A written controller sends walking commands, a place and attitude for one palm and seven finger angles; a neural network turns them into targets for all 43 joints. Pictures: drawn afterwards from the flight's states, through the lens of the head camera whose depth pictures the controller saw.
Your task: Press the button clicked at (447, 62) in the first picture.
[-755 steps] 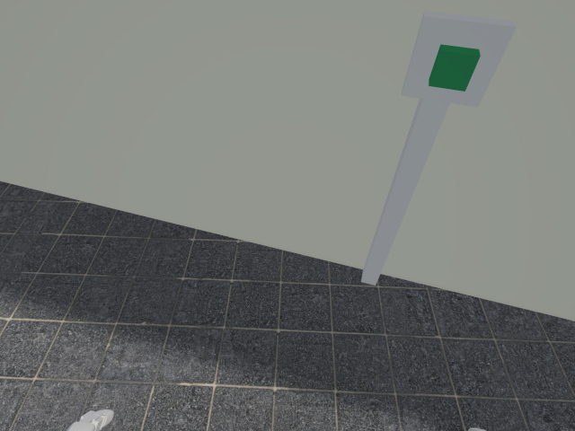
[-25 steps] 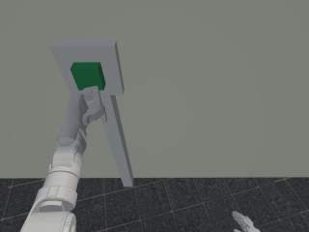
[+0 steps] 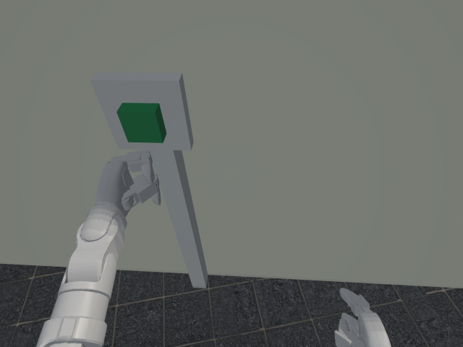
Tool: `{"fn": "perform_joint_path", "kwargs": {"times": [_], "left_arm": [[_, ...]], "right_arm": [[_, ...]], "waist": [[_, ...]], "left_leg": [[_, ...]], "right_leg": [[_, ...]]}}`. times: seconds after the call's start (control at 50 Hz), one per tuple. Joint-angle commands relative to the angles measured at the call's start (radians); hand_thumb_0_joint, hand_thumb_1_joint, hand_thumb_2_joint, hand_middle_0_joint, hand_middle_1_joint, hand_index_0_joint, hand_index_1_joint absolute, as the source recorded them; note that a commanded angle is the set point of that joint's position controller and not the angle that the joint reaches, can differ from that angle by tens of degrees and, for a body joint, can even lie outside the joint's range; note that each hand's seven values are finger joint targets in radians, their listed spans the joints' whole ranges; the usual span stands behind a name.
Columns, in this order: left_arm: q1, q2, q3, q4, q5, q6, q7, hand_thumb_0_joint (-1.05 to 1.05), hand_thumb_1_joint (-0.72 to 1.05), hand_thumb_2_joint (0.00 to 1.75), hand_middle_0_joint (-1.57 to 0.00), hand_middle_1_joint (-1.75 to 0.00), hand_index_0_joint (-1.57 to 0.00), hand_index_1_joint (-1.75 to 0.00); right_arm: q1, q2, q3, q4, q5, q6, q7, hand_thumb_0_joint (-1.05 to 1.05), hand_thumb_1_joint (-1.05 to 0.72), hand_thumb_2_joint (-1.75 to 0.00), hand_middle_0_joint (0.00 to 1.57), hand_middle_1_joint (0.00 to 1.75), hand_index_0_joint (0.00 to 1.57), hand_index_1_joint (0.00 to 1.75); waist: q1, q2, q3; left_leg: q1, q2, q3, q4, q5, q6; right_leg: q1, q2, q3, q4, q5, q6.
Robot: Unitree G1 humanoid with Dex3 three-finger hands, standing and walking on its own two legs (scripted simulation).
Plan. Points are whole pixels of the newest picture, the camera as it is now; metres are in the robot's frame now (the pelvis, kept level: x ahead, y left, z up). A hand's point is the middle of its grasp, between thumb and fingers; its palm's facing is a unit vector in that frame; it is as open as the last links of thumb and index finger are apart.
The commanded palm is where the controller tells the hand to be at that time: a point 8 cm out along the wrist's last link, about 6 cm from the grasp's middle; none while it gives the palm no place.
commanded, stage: draw the hand back to the body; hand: left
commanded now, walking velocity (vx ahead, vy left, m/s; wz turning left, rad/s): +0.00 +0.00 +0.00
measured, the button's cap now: (143, 122) +0.48 +0.20 +0.16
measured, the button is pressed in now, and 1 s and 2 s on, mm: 0 0 0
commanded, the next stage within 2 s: step back with the hand held close in 1.38 s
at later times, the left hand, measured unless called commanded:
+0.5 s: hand (104, 223) +0.25 +0.20 +0.15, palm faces +0.15 -0.97 -0.17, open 3.1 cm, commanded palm +0.21 +0.25 +0.16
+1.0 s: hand (42, 248) +0.20 +0.25 +0.16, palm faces +0.35 -0.87 -0.34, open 3.1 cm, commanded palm +0.15 +0.30 +0.18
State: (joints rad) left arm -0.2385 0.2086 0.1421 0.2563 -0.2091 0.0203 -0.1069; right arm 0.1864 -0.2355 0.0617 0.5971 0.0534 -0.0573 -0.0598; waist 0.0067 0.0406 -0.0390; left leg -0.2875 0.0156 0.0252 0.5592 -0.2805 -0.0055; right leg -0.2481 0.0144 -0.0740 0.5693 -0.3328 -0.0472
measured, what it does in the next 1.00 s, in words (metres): stands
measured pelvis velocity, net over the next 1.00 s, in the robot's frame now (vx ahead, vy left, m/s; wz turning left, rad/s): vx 0.00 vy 0.03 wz -0.02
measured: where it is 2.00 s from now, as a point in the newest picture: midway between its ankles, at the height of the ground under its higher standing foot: outside the picture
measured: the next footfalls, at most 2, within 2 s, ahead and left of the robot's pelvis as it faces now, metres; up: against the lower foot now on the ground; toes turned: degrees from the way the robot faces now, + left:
none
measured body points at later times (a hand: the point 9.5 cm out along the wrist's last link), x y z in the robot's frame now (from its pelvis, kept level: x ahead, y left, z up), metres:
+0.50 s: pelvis -0.01 +0.01 +0.01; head -0.04 -0.02 +0.46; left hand +0.24 +0.25 +0.16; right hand +0.18 -0.22 -0.06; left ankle +0.01 +0.13 -0.73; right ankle -0.02 -0.08 -0.73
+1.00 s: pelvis +0.00 +0.03 +0.01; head -0.02 +0.01 +0.46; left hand +0.18 +0.30 +0.18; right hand +0.19 -0.19 -0.07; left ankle +0.01 +0.13 -0.73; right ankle -0.02 -0.08 -0.73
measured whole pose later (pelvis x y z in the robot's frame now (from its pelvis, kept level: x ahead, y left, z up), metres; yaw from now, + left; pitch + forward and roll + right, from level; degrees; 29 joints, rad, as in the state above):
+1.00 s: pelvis +0.00 +0.03 +0.01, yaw -1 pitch -5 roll +0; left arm 0.47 0.31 0.24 -0.43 -0.06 -0.10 0.10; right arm 0.19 -0.22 0.04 0.62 0.00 -0.06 -0.05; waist 0.06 0.06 0.03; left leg -0.09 0.00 0.06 0.41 -0.23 0.03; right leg -0.04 0.00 -0.04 0.37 -0.24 -0.01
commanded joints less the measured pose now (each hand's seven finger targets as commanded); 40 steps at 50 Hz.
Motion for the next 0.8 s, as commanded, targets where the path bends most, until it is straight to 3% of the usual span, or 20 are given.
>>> {"fn": "perform_joint_path", "kwargs": {"times": [0.0, 0.06, 0.08, 0.14, 0.2, 0.22, 0.26, 0.3, 0.34, 0.38, 0.4, 0.42, 0.46, 0.5, 0.54, 0.58, 0.64, 0.68, 0.74, 0.78], "left_arm": [[-0.179, 0.206, 0.132, -0.255, -0.030, -0.073, -0.025, 0.00, 0.90, 0.90, -1.30, -1.50, -1.30, -1.50], [-0.145, 0.207, 0.136, -0.329, -0.042, -0.056, -0.046, 0.00, 0.90, 0.90, -1.30, -1.50, -1.30, -1.50], [-0.105, 0.210, 0.144, -0.344, -0.050, -0.051, -0.051, 0.00, 0.90, 0.90, -1.30, -1.50, -1.30, -1.50], [-0.096, 0.198, 0.127, -0.437, -0.060, -0.037, -0.064, 0.00, 0.90, 0.90, -1.30, -1.50, -1.30, -1.50], [-0.067, 0.199, 0.123, -0.478, -0.069, -0.029, -0.067, 0.00, 0.90, 0.90, -1.30, -1.50, -1.30, -1.50], [-0.059, 0.195, 0.117, -0.502, -0.068, -0.028, -0.068, 0.00, 0.90, 0.90, -1.30, -1.50, -1.30, -1.50], [-0.038, 0.188, 0.110, -0.529, -0.071, -0.021, -0.068, 0.00, 0.90, 0.90, -1.30, -1.50, -1.30, -1.50], [0.009, 0.213, 0.138, -0.546, -0.076, -0.015, -0.070, 0.00, 0.90, 0.90, -1.30, -1.50, -1.30, -1.50], [0.033, 0.206, 0.134, -0.564, -0.078, 0.000, -0.075, 0.00, 0.90, 0.90, -1.30, -1.50, -1.30, -1.50], [0.058, 0.218, 0.147, -0.566, -0.080, 0.015, -0.073, 0.00, 0.90, 0.90, -1.30, -1.50, -1.30, -1.50], [0.055, 0.299, 0.133, -0.674, 0.043, -0.065, 0.048, 0.00, 0.90, 0.90, -1.30, -1.50, -1.30, -1.50], [0.143, 0.230, 0.110, -0.607, 0.057, -0.084, 0.099, 0.00, 0.90, 0.90, -1.30, -1.50, -1.30, -1.50], [0.216, 0.211, 0.087, -0.652, 0.088, -0.120, 0.150, 0.00, 0.90, 0.90, -1.30, -1.50, -1.30, -1.50], [0.254, 0.226, 0.100, -0.684, 0.102, -0.143, 0.174, 0.00, 0.90, 0.90, -1.30, -1.50, -1.30, -1.50], [0.260, 0.213, 0.086, -0.712, 0.121, -0.159, 0.191, 0.00, 0.90, 0.90, -1.30, -1.50, -1.30, -1.50], [0.278, 0.225, 0.093, -0.722, 0.131, -0.169, 0.203, 0.00, 0.90, 0.90, -1.30, -1.50, -1.30, -1.50], [0.316, 0.218, 0.099, -0.754, 0.141, -0.179, 0.216, 0.00, 0.90, 0.90, -1.30, -1.50, -1.30, -1.50], [0.373, 0.233, 0.120, -0.781, 0.144, -0.183, 0.219, 0.00, 0.90, 0.90, -1.30, -1.50, -1.30, -1.50], [0.441, 0.225, 0.128, -0.823, 0.145, -0.186, 0.222, 0.00, 0.90, 0.90, -1.30, -1.50, -1.30, -1.50], [0.513, 0.241, 0.155, -0.823, 0.144, -0.181, 0.221, 0.00, 0.90, 0.90, -1.30, -1.50, -1.30, -1.50]], "right_arm": [[-0.096, -0.110, -0.051, -0.171, 0.002, -0.042, -0.002, 0.00, -0.90, -0.90, 0.20, 0.30, 0.20, 0.30], [-0.101, -0.111, -0.054, -0.181, 0.008, -0.047, -0.003, 0.00, -0.90, -0.90, 0.20, 0.30, 0.20, 0.30], [-0.106, -0.113, -0.055, -0.188, 0.008, -0.053, -0.002, 0.00, -0.90, -0.90, 0.20, 0.30, 0.20, 0.30], [-0.110, -0.112, -0.055, -0.187, 0.012, -0.069, -0.008, 0.00, -0.90, -0.90, 0.20, 0.30, 0.20, 0.30], [-0.113, -0.116, -0.057, -0.179, 0.012, -0.088, -0.017, 0.00, -0.90, -0.90, 0.20, 0.30, 0.20, 0.30], [-0.117, -0.115, -0.056, -0.180, 0.012, -0.094, -0.020, 0.00, -0.90, -0.90, 0.20, 0.30, 0.20, 0.30], [-0.117, -0.113, -0.054, -0.175, 0.011, -0.107, -0.025, 0.00, -0.90, -0.90, 0.20, 0.30, 0.20, 0.30], [-0.119, -0.117, -0.055, -0.173, 0.009, -0.116, -0.028, 0.00, -0.90, -0.90, 0.20, 0.30, 0.20, 0.30], [-0.124, -0.113, -0.048, -0.174, 0.010, -0.121, -0.029, 0.00, -0.90, -0.90, 0.20, 0.30, 0.20, 0.30], [-0.130, -0.115, -0.047, -0.171, 0.009, -0.124, -0.031, 0.00, -0.90, -0.90, 0.20, 0.30, 0.20, 0.30], [-0.163, -0.099, -0.051, -0.163, -0.023, -0.127, -0.035, 0.00, -0.90, -0.90, 0.20, 0.30, 0.20, 0.30], [-0.153, -0.094, -0.048, -0.141, -0.032, -0.124, -0.034, 0.00, -0.90, -0.90, 0.20, 0.30, 0.20, 0.30], [-0.141, -0.091, -0.046, -0.139, -0.038, -0.111, -0.026, 0.00, -0.90, -0.90, 0.20, 0.30, 0.20, 0.30], [-0.143, -0.092, -0.052, -0.139, -0.045, -0.099, -0.023, 0.00, -0.90, -0.90, 0.20, 0.30, 0.20, 0.30], [-0.149, -0.088, -0.050, -0.136, -0.047, -0.088, -0.020, 0.00, -0.90, -0.90, 0.20, 0.30, 0.20, 0.30], [-0.154, -0.092, -0.053, -0.128, -0.052, -0.084, -0.021, 0.00, -0.90, -0.90, 0.20, 0.30, 0.20, 0.30], [-0.154, -0.088, -0.053, -0.130, -0.055, -0.076, -0.020, 0.00, -0.90, -0.90, 0.20, 0.30, 0.20, 0.30], [-0.159, -0.092, -0.058, -0.129, -0.059, -0.075, -0.017, 0.00, -0.90, -0.90, 0.20, 0.30, 0.20, 0.30], [-0.154, -0.089, -0.058, -0.135, -0.061, -0.068, -0.011, 0.00, -0.90, -0.90, 0.20, 0.30, 0.20, 0.30], [-0.156, -0.091, -0.063, -0.133, -0.063, -0.065, -0.008, 0.00, -0.90, -0.90, 0.20, 0.30, 0.20, 0.30]], "waist": [[0.039, -0.072, -0.256], [0.032, -0.055, -0.232], [0.040, -0.078, -0.220], [0.026, -0.025, -0.199], [0.013, -0.058, -0.165], [0.017, -0.013, -0.157], [0.015, -0.007, -0.148], [0.022, -0.058, -0.151], [0.025, -0.026, -0.124], [0.027, -0.047, -0.099], [0.040, -0.030, 0.018], [0.029, -0.021, 0.037], [0.034, -0.012, -0.014], [0.034, -0.053, -0.046], [0.031, 0.003, -0.041], [0.030, -0.010, -0.020], [0.035, 0.026, -0.036], [0.043, -0.017, -0.048], [0.047, 0.016, -0.043], [0.055, -0.020, -0.020]], "left_leg": [[0.096, -0.031, 0.000, -0.049, 0.267, 0.046], [0.109, -0.031, 0.007, -0.059, 0.254, 0.047], [0.103, -0.027, 0.005, -0.059, 0.253, 0.049], [0.130, -0.029, 0.005, -0.067, 0.226, 0.049], [0.131, -0.026, -0.003, -0.074, 0.181, 0.052], [0.141, -0.027, -0.005, -0.078, 0.172, 0.050], [0.154, -0.028, -0.012, -0.085, 0.157, 0.049], [0.149, -0.026, -0.013, -0.086, 0.154, 0.052], [0.145, -0.028, -0.015, -0.096, 0.144, 0.048], [0.139, -0.025, -0.021, -0.102, 0.121, 0.048], [0.131, -0.021, -0.013, -0.131, 0.091, 0.048], [0.147, -0.020, -0.011, -0.138, 0.067, 0.045], [0.191, -0.011, -0.017, -0.168, 0.081, 0.043], [0.216, -0.007, -0.009, -0.180, 0.107, 0.049], [0.238, -0.006, -0.009, -0.198, 0.115, 0.044], [0.247, -0.003, -0.010, -0.208, 0.114, 0.044], [0.264, -0.003, -0.020, -0.221, 0.147, 0.040], [0.270, 0.002, -0.025, -0.222, 0.175, 0.040], [0.262, 0.002, -0.029, -0.221, 0.211, 0.035], [0.251, 0.004, -0.027, -0.214, 0.230, 0.036]], "right_leg": [[0.129, -0.026, 0.071, -0.084, 0.500, 0.047], [0.120, -0.021, 0.068, -0.096, 0.484, 0.049], [0.123, -0.021, 0.069, -0.098, 0.481, 0.052], [0.091, -0.016, 0.068, -0.117, 0.416, 0.049], [0.059, -0.013, 0.070, -0.142, 0.329, 0.054], [0.048, -0.012, 0.067, -0.145, 0.303, 0.047], [0.037, -0.010, 0.062, -0.154, 0.268, 0.044], [0.049, -0.011, 0.065, -0.162, 0.259, 0.049], [0.044, -0.011, 0.058, -0.167, 0.240, 0.045], [0.033, -0.007, 0.057, -0.180, 0.193, 0.045], [-0.009, -0.031, 0.099, -0.262, 0.138, 0.041], [-0.011, -0.037, 0.094, -0.278, 0.088, 0.038], [0.042, -0.031, 0.081, -0.270, 0.099, 0.032], [0.080, -0.029, 0.087, -0.280, 0.126, 0.036], [0.092, -0.024, 0.081, -0.286, 0.135, 0.031], [0.091, -0.018, 0.082, -0.310, 0.126, 0.030], [0.125, -0.018, 0.072, -0.291, 0.165, 0.024], [0.141, -0.012, 0.070, -0.291, 0.189, 0.024], [0.158, -0.015, 0.064, -0.269, 0.231, 0.021], [0.153, -0.010, 0.066, -0.280, 0.244, 0.022]]}}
